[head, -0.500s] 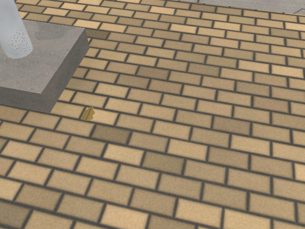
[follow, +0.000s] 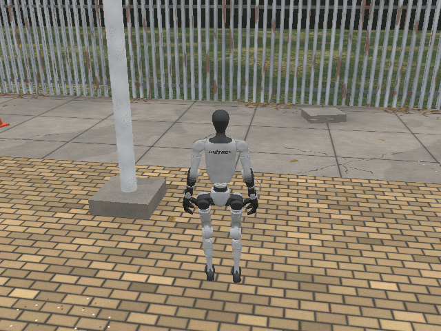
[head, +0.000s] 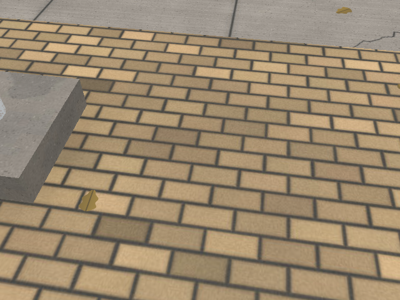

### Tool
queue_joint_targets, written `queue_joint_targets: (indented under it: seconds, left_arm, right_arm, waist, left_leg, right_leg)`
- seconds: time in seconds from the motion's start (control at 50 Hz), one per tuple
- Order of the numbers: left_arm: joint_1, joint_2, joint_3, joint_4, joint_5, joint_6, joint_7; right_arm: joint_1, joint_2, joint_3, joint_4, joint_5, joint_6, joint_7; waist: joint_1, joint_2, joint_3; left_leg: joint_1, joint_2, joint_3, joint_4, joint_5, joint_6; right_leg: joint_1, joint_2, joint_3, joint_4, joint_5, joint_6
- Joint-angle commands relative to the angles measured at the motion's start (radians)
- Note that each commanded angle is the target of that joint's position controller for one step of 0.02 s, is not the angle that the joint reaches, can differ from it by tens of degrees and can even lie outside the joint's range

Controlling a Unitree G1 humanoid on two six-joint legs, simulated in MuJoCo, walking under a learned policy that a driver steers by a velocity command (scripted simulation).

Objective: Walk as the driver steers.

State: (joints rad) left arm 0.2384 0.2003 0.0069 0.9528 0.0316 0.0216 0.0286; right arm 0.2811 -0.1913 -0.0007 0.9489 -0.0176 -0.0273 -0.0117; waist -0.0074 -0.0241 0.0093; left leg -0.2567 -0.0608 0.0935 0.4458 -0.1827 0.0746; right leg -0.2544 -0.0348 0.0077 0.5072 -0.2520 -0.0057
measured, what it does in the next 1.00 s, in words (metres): walks ahead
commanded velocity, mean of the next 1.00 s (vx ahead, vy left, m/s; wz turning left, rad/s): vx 0.17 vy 0.00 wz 0.00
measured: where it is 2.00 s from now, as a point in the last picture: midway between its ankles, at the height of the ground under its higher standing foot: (211, 265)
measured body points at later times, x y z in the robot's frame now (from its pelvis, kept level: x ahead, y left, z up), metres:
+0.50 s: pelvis +0.03 -0.02 +0.01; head +0.03 -0.01 +0.46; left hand +0.02 +0.21 -0.15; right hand +0.02 -0.24 -0.15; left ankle +0.04 +0.08 -0.74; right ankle +0.02 -0.12 -0.74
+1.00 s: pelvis +0.15 -0.04 +0.01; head +0.16 -0.06 +0.46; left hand +0.08 +0.19 -0.14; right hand +0.21 -0.29 -0.15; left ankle +0.15 +0.07 -0.67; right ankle +0.06 -0.12 -0.74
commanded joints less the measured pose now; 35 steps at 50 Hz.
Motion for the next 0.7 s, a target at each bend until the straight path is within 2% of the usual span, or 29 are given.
queue_joint_targets:
  seconds: [0.02, 0.04, 0.06, 0.1, 0.14, 0.2, 0.48, 0.5, 0.54, 0.58, 0.6, 0.64, 0.68, 0.7]
  left_arm:
    - [0.053, 0.151, 0.023, 0.010, -0.015, -0.025, 0.009]
    - [0.029, 0.097, 0.011, 0.012, -0.023, -0.031, 0.002]
    - [0.025, 0.080, 0.006, 0.018, -0.024, -0.038, -0.001]
    - [0.040, 0.081, 0.007, 0.039, -0.027, -0.041, 0.005]
    - [0.061, 0.070, 0.006, 0.060, -0.028, -0.041, 0.008]
    - [0.074, 0.061, 0.004, 0.081, -0.024, -0.039, 0.009]
    - [0.108, 0.030, -0.008, 0.159, -0.024, -0.033, 0.016]
    - [0.121, 0.026, -0.009, 0.167, -0.022, -0.033, 0.016]
    - [0.132, 0.050, 0.004, 0.166, -0.018, -0.026, 0.014]
    - [0.127, 0.052, 0.010, 0.149, -0.013, -0.021, 0.006]
    - [0.127, 0.040, 0.009, 0.141, -0.013, -0.024, 0.002]
    - [0.114, 0.028, 0.011, 0.123, -0.012, -0.038, -0.003]
    - [0.070, 0.020, 0.013, 0.094, -0.009, -0.056, -0.013]
    - [0.048, 0.005, 0.011, 0.078, -0.005, -0.065, -0.020]
  right_arm:
    - [0.081, -0.052, -0.015, -0.020, 0.016, 0.004, -0.002]
    - [0.076, -0.071, -0.017, 0.011, 0.010, 0.010, -0.006]
    - [0.065, -0.087, -0.024, 0.018, 0.009, 0.011, -0.008]
    - [0.055, -0.102, -0.030, 0.035, 0.007, 0.010, -0.009]
    - [0.053, -0.080, -0.024, 0.053, 0.007, 0.006, -0.011]
    - [0.046, -0.068, -0.021, 0.080, 0.009, 0.007, -0.018]
    - [0.066, -0.043, -0.011, 0.168, 0.010, 0.017, -0.030]
    - [0.075, -0.039, -0.010, 0.174, 0.009, 0.017, -0.029]
    - [0.081, -0.068, -0.024, 0.173, 0.008, 0.025, -0.027]
    - [0.082, -0.069, -0.031, 0.161, 0.004, 0.032, -0.019]
    - [0.089, -0.059, -0.031, 0.156, 0.005, 0.029, -0.016]
    - [0.115, -0.057, -0.035, 0.151, 0.004, 0.015, -0.013]
    - [0.169, -0.087, -0.050, 0.159, 0.005, 0.003, -0.010]
    - [0.206, -0.113, -0.061, 0.172, 0.004, -0.001, -0.010]
  waist:
    - [-0.046, -0.136, 0.058]
    - [-0.030, -0.104, 0.063]
    - [-0.026, -0.080, 0.066]
    - [-0.018, -0.056, 0.049]
    - [-0.008, -0.019, 0.039]
    - [0.000, 0.011, 0.041]
    - [0.002, 0.019, 0.057]
    - [0.002, 0.020, 0.038]
    - [0.002, 0.022, 0.063]
    - [0.000, 0.024, 0.154]
    - [-0.003, 0.026, 0.180]
    - [-0.014, 0.035, 0.170]
    - [-0.040, 0.084, 0.129]
    - [-0.052, 0.142, 0.115]
  left_leg:
    - [-0.074, 0.087, -0.124, -0.125, -0.114, -0.011]
    - [0.063, 0.094, -0.122, -0.112, -0.041, -0.024]
    - [0.115, 0.110, -0.139, -0.109, 0.005, -0.022]
    - [0.119, 0.133, -0.156, -0.113, 0.033, -0.012]
    - [0.088, 0.141, -0.161, -0.129, 0.035, -0.013]
    - [0.084, 0.140, -0.158, -0.137, 0.042, -0.020]
    - [0.102, 0.148, -0.158, -0.132, 0.070, -0.022]
    - [0.108, 0.139, -0.154, -0.137, -0.009, -0.020]
    - [0.065, 0.104, -0.144, -0.106, -0.290, 0.004]
    - [-0.021, 0.110, -0.179, -0.108, -0.503, 0.035]
    - [-0.034, 0.120, -0.204, -0.105, -0.526, 0.048]
    - [0.003, 0.153, -0.271, -0.112, -0.500, 0.073]
    - [0.110, 0.214, -0.379, -0.185, -0.512, 0.112]
    - [0.163, 0.275, -0.465, -0.251, -0.552, 0.144]
  right_leg:
    - [0.035, -0.152, 0.183, -0.193, 0.053, -0.073]
    - [-0.071, -0.141, 0.181, -0.234, -0.032, -0.063]
    - [-0.097, -0.108, 0.150, -0.240, -0.045, -0.043]
    - [-0.041, -0.070, 0.108, -0.221, 0.019, -0.029]
    - [0.022, -0.065, 0.095, -0.200, 0.072, -0.033]
    - [0.044, -0.068, 0.091, -0.192, 0.100, -0.040]
    - [0.057, -0.060, 0.077, -0.192, 0.127, -0.040]
    - [0.064, -0.050, 0.073, -0.198, 0.048, -0.043]
    - [0.022, -0.011, 0.059, -0.165, -0.226, -0.069]
    - [-0.069, -0.010, 0.087, -0.158, -0.431, -0.099]
    - [-0.095, -0.015, 0.104, -0.148, -0.446, -0.108]
    - [-0.124, -0.016, 0.121, -0.110, -0.383, -0.114]
    - [-0.182, 0.022, 0.071, -0.026, -0.282, -0.102]
    - [-0.213, 0.052, 0.003, 0.062, -0.207, -0.090]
